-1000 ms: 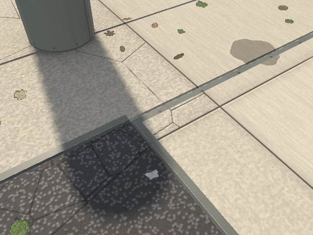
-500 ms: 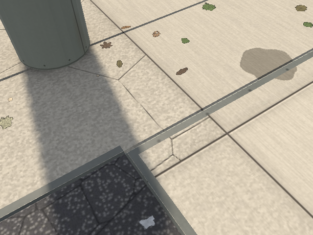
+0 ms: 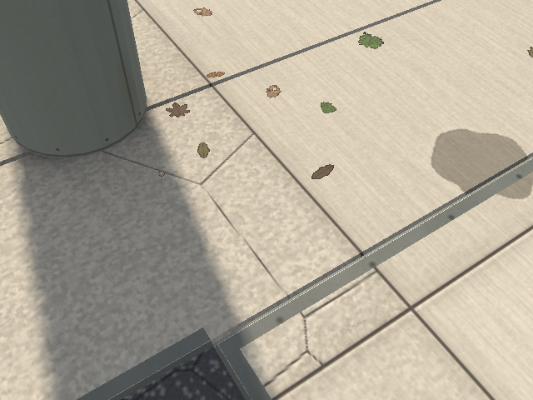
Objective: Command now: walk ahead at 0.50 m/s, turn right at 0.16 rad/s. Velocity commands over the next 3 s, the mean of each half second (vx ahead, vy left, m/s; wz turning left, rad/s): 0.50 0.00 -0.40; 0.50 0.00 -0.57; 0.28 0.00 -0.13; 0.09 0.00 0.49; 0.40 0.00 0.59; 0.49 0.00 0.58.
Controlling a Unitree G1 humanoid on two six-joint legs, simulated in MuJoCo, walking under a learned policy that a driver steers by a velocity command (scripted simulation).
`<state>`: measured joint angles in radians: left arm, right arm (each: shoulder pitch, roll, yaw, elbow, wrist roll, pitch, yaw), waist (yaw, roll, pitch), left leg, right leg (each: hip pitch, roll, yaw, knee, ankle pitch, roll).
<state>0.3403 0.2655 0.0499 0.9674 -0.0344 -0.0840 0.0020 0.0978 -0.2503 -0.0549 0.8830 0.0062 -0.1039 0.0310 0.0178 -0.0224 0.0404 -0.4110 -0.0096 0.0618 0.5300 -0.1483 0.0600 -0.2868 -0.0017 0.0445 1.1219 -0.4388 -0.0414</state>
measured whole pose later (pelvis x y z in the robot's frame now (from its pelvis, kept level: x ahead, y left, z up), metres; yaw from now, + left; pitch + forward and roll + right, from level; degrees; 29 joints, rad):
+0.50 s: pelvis +0.28 -0.05 -0.02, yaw -14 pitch +2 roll +1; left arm 0.06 0.25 0.08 0.75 -0.03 -0.05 -0.05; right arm 0.30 -0.26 -0.07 0.97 0.00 -0.05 -0.03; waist -0.02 -0.01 0.05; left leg -0.03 0.07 0.20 0.76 -0.46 -0.02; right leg -0.51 0.03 -0.08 0.62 -0.15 -0.11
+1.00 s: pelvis +0.57 -0.10 -0.01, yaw -32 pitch +3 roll +1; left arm 0.36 0.29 0.08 0.78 -0.03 -0.04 0.02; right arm 0.05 -0.26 -0.05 0.74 -0.01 -0.13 0.02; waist 0.06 -0.03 0.01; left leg -0.46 -0.04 -0.01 0.55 -0.13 0.02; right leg -0.21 0.08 0.20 0.89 -0.54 -0.05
